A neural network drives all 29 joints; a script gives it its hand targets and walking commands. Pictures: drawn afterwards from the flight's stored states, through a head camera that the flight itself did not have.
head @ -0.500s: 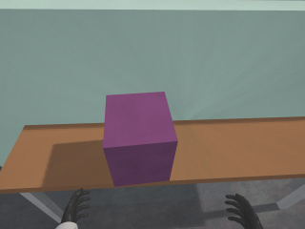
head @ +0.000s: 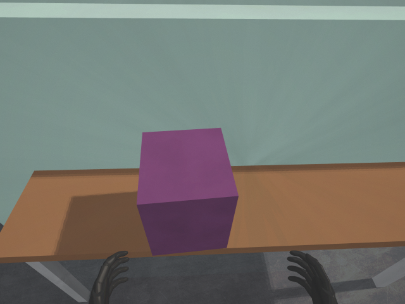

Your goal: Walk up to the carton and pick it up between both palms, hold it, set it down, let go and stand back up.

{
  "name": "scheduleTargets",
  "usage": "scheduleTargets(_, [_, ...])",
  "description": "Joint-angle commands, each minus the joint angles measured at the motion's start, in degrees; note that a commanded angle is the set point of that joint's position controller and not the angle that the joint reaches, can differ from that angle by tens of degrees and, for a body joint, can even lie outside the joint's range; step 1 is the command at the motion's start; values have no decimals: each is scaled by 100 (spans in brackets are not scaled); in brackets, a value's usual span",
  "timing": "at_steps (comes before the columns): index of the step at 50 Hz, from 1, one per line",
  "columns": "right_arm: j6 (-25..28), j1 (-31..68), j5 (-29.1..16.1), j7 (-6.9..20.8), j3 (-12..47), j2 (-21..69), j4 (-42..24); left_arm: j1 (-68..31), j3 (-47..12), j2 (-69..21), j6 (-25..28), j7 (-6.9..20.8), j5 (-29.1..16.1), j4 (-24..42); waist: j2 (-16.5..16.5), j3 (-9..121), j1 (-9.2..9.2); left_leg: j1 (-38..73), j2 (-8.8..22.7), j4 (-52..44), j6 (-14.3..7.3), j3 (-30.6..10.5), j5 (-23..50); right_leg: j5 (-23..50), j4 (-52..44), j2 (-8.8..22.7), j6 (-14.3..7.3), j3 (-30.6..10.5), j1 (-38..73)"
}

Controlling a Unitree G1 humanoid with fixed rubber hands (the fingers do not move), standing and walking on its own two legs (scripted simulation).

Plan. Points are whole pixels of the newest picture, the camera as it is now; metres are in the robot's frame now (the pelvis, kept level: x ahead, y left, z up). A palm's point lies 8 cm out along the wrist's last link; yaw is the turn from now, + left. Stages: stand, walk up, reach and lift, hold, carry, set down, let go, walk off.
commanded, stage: reach and lift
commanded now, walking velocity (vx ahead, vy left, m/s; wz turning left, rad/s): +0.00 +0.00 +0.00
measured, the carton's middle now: (186, 192) +0.40 +0.07 -0.06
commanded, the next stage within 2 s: none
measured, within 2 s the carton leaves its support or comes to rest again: neither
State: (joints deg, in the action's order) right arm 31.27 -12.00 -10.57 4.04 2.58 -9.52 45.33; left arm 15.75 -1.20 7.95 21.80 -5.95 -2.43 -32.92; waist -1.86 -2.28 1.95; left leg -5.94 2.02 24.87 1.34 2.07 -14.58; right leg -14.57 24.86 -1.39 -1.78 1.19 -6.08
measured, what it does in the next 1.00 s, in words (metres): stands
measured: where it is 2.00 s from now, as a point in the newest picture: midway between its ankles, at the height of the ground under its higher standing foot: outside the picture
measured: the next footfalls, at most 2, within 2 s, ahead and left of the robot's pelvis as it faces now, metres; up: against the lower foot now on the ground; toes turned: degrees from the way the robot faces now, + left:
none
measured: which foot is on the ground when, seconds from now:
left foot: down 0.00-1.00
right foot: down 0.00-1.00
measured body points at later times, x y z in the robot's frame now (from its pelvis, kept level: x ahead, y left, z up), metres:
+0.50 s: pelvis -0.01 +0.00 +0.00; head -0.03 +0.02 +0.45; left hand +0.22 +0.20 -0.03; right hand +0.22 -0.19 -0.03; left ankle -0.01 +0.13 -0.74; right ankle -0.01 -0.10 -0.74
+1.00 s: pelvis +0.00 +0.00 +0.00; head -0.01 +0.01 +0.45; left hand +0.29 +0.21 +0.02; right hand +0.32 -0.18 +0.02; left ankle -0.01 +0.13 -0.74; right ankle -0.01 -0.10 -0.74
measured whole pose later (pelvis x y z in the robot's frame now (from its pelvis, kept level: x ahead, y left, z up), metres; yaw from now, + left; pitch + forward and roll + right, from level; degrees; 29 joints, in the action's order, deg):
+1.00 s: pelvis +0.00 +0.00 +0.00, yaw +0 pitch -2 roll +0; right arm 15.0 12.9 -14.9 -0.7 2.8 -10.9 41.7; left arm -9.2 2.5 7.0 7.3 -6.4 -4.6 -31.6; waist -1.4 -1.0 2.1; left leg -7.9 1.6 23.0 1.3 1.2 -12.9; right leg -13.2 23.4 -1.4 -1.8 1.0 -8.0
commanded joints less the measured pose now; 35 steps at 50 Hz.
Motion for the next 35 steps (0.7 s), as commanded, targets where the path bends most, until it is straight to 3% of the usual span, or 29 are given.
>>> scheduleTargets(1, [393,404,-114,-43,-74,-562,-747,-509,-43,302,508,-28,-108,618,-33,364,2,-21,-283,-69,145,68,1536,949,-459,115,-35,-365,-231])
scheduleTargets(2, [398,565,-97,-24,-103,-642,-697,-623,-60,320,519,-25,-161,646,-104,279,-85,18,-223,-80,114,37,1345,761,-477,116,-31,-307,-440])
scheduleTargets(4, [459,626,-185,-44,-48,-460,-863,-839,-82,343,629,-82,-136,732,109,447,-30,-97,-268,-33,124,60,1203,634,-414,119,-29,-360,-433])
scheduleTargets(7, [505,678,-224,-60,-42,-545,-712,-775,-146,255,673,-65,-264,510,-43,366,-66,-204,-258,45,107,66,1167,881,-316,163,-11,-338,-374])
scheduleTargets(9, [486,746,-274,-79,111,-519,-577,-917,-65,321,670,-77,-110,358,81,376,20,-236,-257,-52,96,14,996,592,-356,196,-54,-409,-302])
scheduleTargets(10, [454,964,-291,-71,119,-497,-606,-1305,-139,282,676,-136,-207,580,160,245,-2,-303,-228,-22,104,6,779,289,-340,174,-56,-375,-480])
scheduleTargets(11, [431,1197,-316,-81,103,-473,-748,-1337,-179,248,598,-139,-227,316,41,271,37,-326,-233,-85,85,4,656,299,-321,187,-72,-350,-413])
scheduleTargets(12, [352,1199,-333,-79,20,-550,-638,-1486,-173,275,577,-152,-267,497,73,170,-59,-376,-203,-94,79,-49,601,216,-286,160,-43,-342,-497])
scheduleTargets(14, [242,1276,-262,-125,-21,-551,-518,-1673,-48,351,446,-204,-137,401,218,324,-18,-253,-201,-146,78,-13,449,78,-315,188,-66,-358,-535])
scheduleTargets(18, [86,1668,-294,-171,-111,-523,-802,-1741,-194,228,292,-238,-324,486,174,637,-29,-269,-192,-135,93,5,767,384,-293,136,-55,-319,-361])
scheduleTargets(23, [-160,1876,-373,-166,12,-658,-862,-1905,-71,252,51,-272,-155,505,248,616,94,-75,-161,-215,141,-35,1003,408,-365,79,-91,-298,-347])
scheduleTargets(26, [-373,2299,-351,-183,-26,-617,-967,-2290,-167,259,-62,-262,-396,636,81,625,-30,-147,-163,-248,77,-85,672,223,-436,129,-73,-326,-410])
scheduleTargets(28, [-509,2334,-384,-195,-56,-595,-881,-2447,-126,243,-193,-281,-298,632,251,660,-21,-117,-141,-293,111,-66,687,264,-382,132,-85,-283,-374])
scheduleTargets(32, [-758,2542,-380,-237,-112,-708,-1021,-2521,28,302,-391,-237,-376,656,128,947,22,-95,-183,-287,71,-38,934,594,-388,153,-1,-304,-171])
scheduleTargets(33, [-783,2850,-391,-271,-77,-670,-1306,-2832,91,409,-437,-234,-431,829,44,1035,65,-236,-206,-265,26,-18,969,810,-311,173,38,-361,-27])
scheduleTargets(35, [-896,2867,-400,-304,-61,-709,-1115,-2948,178,401,-550,-221,-322,833,82,1105,5,-161,-223,-232,70,2,1081,1000,-308,157,56,-339,65])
